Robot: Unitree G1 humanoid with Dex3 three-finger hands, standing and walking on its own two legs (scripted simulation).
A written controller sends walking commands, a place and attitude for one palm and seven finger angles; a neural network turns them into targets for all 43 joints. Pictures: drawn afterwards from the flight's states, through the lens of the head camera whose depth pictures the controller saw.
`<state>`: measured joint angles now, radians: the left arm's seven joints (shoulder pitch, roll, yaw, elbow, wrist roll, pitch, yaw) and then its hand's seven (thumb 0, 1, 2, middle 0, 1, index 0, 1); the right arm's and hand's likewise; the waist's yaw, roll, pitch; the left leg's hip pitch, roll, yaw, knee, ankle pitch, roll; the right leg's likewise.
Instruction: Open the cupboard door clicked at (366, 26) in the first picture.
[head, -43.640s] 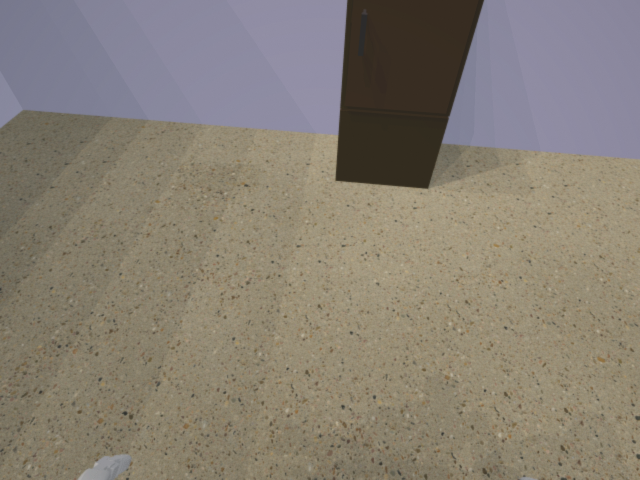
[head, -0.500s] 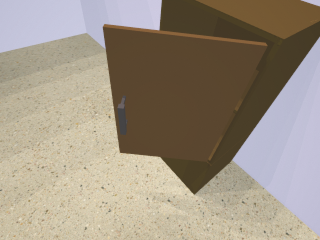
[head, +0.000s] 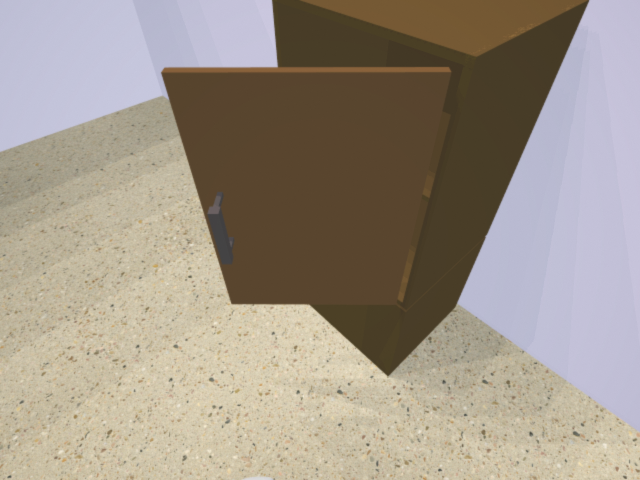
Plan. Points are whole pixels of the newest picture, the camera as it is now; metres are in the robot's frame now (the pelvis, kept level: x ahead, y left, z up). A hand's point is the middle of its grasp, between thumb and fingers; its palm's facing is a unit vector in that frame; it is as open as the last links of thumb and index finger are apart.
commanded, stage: come to a stop and stand still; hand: left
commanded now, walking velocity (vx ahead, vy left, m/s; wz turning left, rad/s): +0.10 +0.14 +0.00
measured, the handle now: (223, 229) +0.56 +0.23 -0.05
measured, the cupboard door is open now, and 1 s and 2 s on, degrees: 46 46 46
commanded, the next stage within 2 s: look again from close up in 0.64 s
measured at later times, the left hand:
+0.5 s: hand out of the picture -0.01 +0.21 -0.18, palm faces +0.07 -0.99 -0.15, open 7.4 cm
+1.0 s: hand out of the picture -0.04 +0.22 -0.19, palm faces +0.05 -0.98 -0.19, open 7.4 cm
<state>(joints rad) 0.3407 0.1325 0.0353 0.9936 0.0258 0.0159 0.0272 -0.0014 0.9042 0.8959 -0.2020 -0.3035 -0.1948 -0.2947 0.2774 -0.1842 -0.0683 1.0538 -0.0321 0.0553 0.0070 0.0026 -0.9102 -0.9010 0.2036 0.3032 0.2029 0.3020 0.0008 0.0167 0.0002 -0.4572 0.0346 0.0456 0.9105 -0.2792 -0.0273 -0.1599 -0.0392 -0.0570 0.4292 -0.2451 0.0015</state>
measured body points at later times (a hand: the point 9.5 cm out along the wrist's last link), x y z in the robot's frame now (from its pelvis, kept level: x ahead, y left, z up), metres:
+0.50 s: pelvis +0.00 +0.06 +0.00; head +0.00 +0.07 +0.45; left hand -0.02 +0.26 -0.17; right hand +0.00 -0.17 -0.16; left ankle -0.01 +0.12 -0.74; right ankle -0.01 -0.09 -0.74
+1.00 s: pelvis -0.03 +0.05 -0.01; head -0.03 +0.05 +0.44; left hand -0.04 +0.27 -0.17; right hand -0.02 -0.17 -0.17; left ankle -0.01 +0.12 -0.74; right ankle -0.01 -0.09 -0.74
